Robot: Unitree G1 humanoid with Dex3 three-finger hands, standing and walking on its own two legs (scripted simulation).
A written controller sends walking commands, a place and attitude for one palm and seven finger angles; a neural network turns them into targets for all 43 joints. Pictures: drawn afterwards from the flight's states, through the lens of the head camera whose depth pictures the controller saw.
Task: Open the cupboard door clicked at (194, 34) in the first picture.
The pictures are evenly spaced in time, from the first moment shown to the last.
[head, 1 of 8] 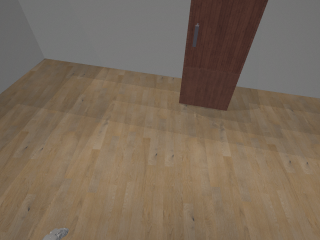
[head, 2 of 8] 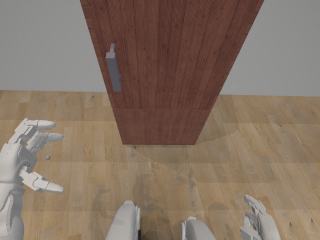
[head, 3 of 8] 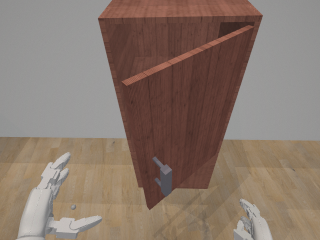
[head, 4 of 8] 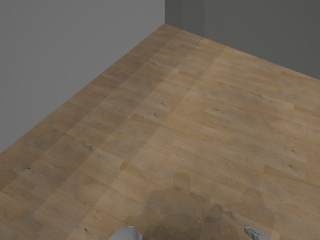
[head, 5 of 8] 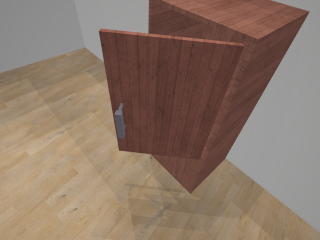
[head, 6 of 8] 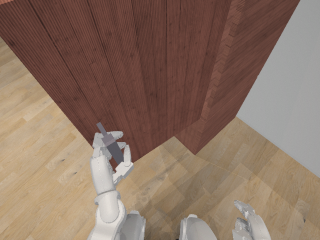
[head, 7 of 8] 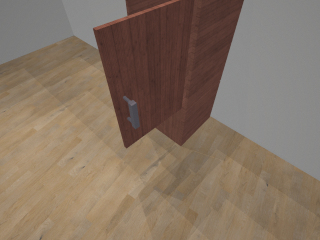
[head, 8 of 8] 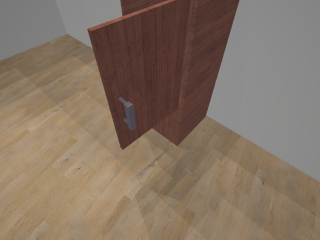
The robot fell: no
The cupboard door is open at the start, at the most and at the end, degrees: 0 86 85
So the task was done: yes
